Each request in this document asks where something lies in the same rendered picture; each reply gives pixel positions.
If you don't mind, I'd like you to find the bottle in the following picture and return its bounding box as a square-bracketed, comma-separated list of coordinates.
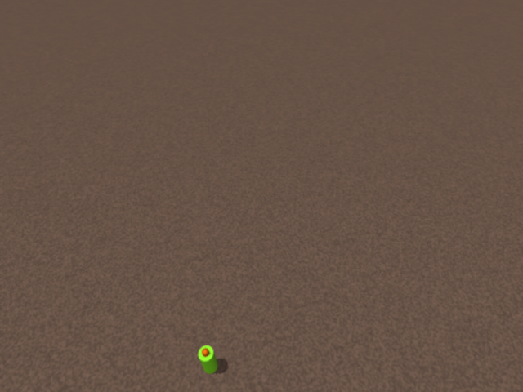
[198, 345, 217, 374]

